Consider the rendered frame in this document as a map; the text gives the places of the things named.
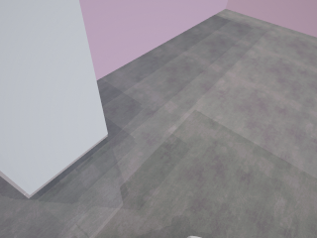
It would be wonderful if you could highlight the fridge door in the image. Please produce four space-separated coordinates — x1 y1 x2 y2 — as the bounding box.
0 0 108 195

